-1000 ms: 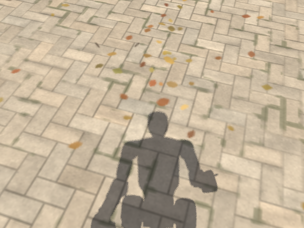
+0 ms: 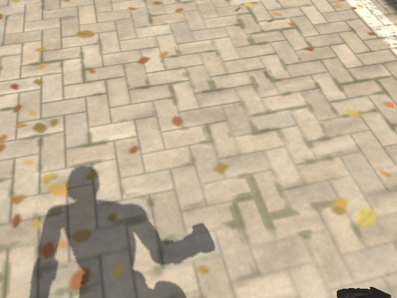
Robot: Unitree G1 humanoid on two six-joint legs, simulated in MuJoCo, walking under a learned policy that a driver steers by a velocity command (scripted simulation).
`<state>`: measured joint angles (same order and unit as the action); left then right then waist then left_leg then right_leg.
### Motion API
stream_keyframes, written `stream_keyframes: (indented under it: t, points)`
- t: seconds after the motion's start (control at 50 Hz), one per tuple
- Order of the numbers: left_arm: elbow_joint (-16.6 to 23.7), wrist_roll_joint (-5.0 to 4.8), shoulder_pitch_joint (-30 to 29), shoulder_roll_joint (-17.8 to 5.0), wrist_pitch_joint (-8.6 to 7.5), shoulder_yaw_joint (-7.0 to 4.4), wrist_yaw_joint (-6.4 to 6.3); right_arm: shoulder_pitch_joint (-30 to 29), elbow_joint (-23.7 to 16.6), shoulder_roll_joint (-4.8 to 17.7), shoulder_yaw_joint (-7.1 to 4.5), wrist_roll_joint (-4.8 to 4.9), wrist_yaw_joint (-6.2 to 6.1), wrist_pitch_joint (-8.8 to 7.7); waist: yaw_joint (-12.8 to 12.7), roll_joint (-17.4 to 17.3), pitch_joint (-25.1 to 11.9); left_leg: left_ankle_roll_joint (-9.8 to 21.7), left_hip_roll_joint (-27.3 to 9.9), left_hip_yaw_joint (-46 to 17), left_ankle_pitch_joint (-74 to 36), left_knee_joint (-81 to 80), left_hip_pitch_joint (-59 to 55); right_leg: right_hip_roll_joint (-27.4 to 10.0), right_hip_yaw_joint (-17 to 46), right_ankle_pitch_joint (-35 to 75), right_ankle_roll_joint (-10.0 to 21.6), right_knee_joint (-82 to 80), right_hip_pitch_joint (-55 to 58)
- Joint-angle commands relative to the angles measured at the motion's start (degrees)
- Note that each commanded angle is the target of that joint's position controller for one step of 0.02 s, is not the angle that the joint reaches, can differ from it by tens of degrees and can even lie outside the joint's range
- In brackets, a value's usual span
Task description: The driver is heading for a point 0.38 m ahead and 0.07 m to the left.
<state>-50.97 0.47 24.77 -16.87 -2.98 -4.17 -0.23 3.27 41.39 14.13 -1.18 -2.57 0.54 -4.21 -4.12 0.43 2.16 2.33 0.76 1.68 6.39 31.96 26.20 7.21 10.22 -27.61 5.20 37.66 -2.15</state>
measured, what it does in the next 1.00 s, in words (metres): walks ahead: right foot, then left foot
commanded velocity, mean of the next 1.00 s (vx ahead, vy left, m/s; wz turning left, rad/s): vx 0.26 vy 0.00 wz -0.07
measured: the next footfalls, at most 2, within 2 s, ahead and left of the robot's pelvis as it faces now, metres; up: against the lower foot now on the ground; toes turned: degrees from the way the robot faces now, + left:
right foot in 0.48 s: +0.39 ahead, -0.10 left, +0.00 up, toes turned -4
left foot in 0.84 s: +0.34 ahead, +0.11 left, +0.00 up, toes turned -1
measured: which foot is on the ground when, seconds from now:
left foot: down 0.00-0.48, up 0.50-0.82, down 0.84-1.00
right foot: up 0.00-0.46, down 0.48-1.00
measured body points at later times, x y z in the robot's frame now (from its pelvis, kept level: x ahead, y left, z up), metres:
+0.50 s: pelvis +0.24 -0.01 +0.01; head +0.28 -0.02 +0.45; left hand +0.45 +0.20 -0.10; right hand +0.19 -0.26 -0.14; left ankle +0.11 +0.10 -0.71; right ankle +0.35 -0.09 -0.72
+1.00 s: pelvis +0.30 -0.01 +0.02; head +0.30 -0.01 +0.47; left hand +0.34 +0.22 -0.13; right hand +0.31 -0.25 -0.13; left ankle +0.30 +0.11 -0.72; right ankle +0.35 -0.09 -0.72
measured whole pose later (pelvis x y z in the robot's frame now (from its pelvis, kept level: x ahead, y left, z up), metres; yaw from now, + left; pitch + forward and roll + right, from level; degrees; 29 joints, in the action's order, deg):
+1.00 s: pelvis +0.30 -0.01 +0.02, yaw -1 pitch -1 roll +0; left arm -59.1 0.6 14.8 -10.9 -0.5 -0.6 -1.0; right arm 16.7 61.4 9.6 0.1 -0.5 -1.9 -0.4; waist -0.9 0.8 0.3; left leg -0.1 -0.1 0.3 13.4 23.9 9.1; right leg 2.2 -3.8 -7.2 3.6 21.7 -13.2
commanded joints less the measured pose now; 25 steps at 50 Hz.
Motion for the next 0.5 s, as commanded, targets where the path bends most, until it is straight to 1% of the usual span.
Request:
stream_keyframes:
  t: [0.02, 0.04, 0.06, 0.08, 0.1, 0.12, 0.14, 0.18, 0.24, 0.3, 0.34, 0.38, 0.42, 0.44, 0.46, 0.48, 0.5]
  points:
    - [3.22, 0.70, 5.73, -5.06, -0.73, -0.22, -0.15, 17.34, 1.83, 12.71, -4.35, 0.65, -0.42, 0.43, 5.48, -9.07, -11.56, 11.20, -23.51, -44.97, 21.50, -17.65, -34.68, -1.95, -1.38, 0.27, 0.17, 34.44, -31.55]
    - [3.80, 0.89, 0.66, -5.32, -0.64, -0.35, 0.33, 12.75, 0.96, 8.57, -3.39, 1.19, -0.18, 0.45, 5.04, -3.38, -4.91, 10.34, -21.02, -35.15, 19.97, -17.99, -27.31, -4.04, -1.64, 5.65, 0.03, 33.61, -31.51]
    - [4.49, 0.90, -2.48, -4.53, -0.68, -0.03, 0.70, 10.91, 1.26, 6.44, -2.79, 0.91, -0.02, 0.25, 4.73, -1.35, -2.45, 9.21, -18.12, -27.97, 12.79, -18.87, -23.01, -5.73, -2.27, 8.52, -0.20, 31.17, -30.63]
    - [4.93, 1.26, -3.88, -4.11, -0.36, 0.03, 1.06, 11.12, 2.04, 5.80, -2.48, 0.97, -0.18, -0.07, 4.22, -3.34, -1.50, 8.22, -15.75, -22.62, 6.63, -19.52, -20.93, -7.01, -2.97, 9.38, -0.56, 28.84, -29.76]
    - [4.77, 1.71, -3.40, -3.60, 0.17, 0.25, 1.43, 11.59, 3.01, 5.38, -2.27, 1.17, -0.22, -0.45, 3.43, -5.42, -1.58, 7.52, -13.92, -18.79, 2.12, -20.21, -19.33, -7.65, -3.58, 9.91, -1.13, 27.29, -28.11]
    - [4.57, 1.87, -3.18, -3.18, 0.57, 0.39, 1.66, 12.98, 3.94, 5.48, -2.25, 1.42, -0.06, -1.00, 3.29, -6.23, -2.12, 7.69, -13.33, -16.89, -2.77, -20.39, -19.10, -7.51, -4.24, 10.24, -1.55, 26.66, -27.28]
    - [4.61, 1.95, -3.50, -2.86, 0.83, 0.51, 1.80, 14.29, 4.76, 5.65, -2.30, 1.71, 0.11, -1.51, 3.10, -6.06, -2.39, 8.14, -13.13, -15.42, -6.15, -20.70, -19.44, -7.62, -4.78, 10.50, -1.89, 26.06, -27.83]
    - [5.40, 2.11, -6.53, -2.33, 1.15, 0.83, 2.14, 15.90, 6.00, 6.39, -2.52, 2.12, 0.22, -1.98, 3.10, -5.68, -1.49, 9.02, -13.01, -13.04, -7.63, -22.55, -20.17, -8.93, -6.34, 12.83, -2.76, 23.76, -31.25]
    - [7.78, 2.04, -14.50, -1.43, 1.09, 1.61, 2.52, 18.42, 7.68, 5.98, -2.40, 2.18, 0.18, -1.66, 4.57, -5.09, 0.78, 9.25, -11.77, -9.77, -8.57, -25.02, -21.17, -11.33, -9.28, 18.29, -4.31, 16.30, -35.70]
    - [9.58, 1.63, -21.04, 0.29, 0.73, 2.70, 2.78, 20.74, 9.21, 6.31, -2.43, 2.24, 0.26, -1.48, 6.13, -5.13, 1.40, 8.33, -10.17, -6.23, -12.64, -24.83, -21.36, -11.32, -11.99, 23.39, -4.88, 5.85, -33.30]
    - [9.76, 1.36, -23.03, 1.04, 0.43, 3.20, 2.51, 21.97, 10.31, 6.51, -2.33, 2.09, 0.13, -1.31, 6.55, -4.87, 1.81, 7.52, -9.90, -3.80, -24.21, -22.01, -21.61, -9.70, -13.80, 24.89, -4.64, 0.08, -29.42]
    - [9.28, 1.20, -22.91, 0.95, 0.01, 3.29, 1.90, 23.30, 11.53, 6.51, -2.16, 1.93, -0.03, -1.03, 6.62, -5.62, 0.64, 6.42, -10.43, -3.06, -33.65, -18.04, -23.54, -8.03, -14.23, 25.63, -3.76, -2.82, -25.70]
    - [7.98, 1.38, -20.09, -0.12, -0.46, 2.97, 1.28, 22.21, 12.02, 6.86, -2.16, 1.97, -0.41, -0.75, 5.13, -6.48, -0.71, 5.19, -10.99, -3.62, -37.73, -13.54, -25.38, -6.86, -13.40, 24.50, -2.13, -5.58, -21.43]
    - [6.33, 1.65, -16.21, -0.92, -0.81, 2.61, 0.92, 21.23, 12.08, 7.05, -2.19, 2.17, -0.67, -0.57, 3.40, -6.02, -2.04, 4.31, -10.47, -3.82, -39.31, -9.39, -26.11, -5.85, -13.29, 25.17, -1.14, -8.82, -17.19]
    - [3.98, 2.29, -10.40, -1.73, -1.57, 2.21, 0.51, 20.59, 12.24, 6.85, -2.08, 2.69, -0.82, -0.32, 0.66, -3.73, -4.49, 3.02, -8.42, -2.52, -37.24, -1.86, -24.93, -5.59, -13.49, 31.14, -0.04, -14.27, -9.51]
    - [2.31, 3.23, -4.48, -4.82, -2.34, 1.50, -0.01, 21.53, 11.27, 5.55, -1.58, 3.04, -1.04, -0.49, -0.67, -0.38, -9.64, 1.44, -6.05, -1.29, -22.81, 7.64, -17.73, -13.16, -7.63, 49.26, 1.42, -12.03, 2.70]
    - [1.99, 3.45, -0.34, -8.94, -1.94, 0.40, -0.19, 29.61, 11.09, -0.36, -0.20, 4.58, -1.27, -0.18, 1.25, 11.95, -19.54, -0.32, 0.66, 1.66, 18.64, 26.43, -4.82, -31.17, 8.93, 77.15, 10.40, -6.79, 19.29]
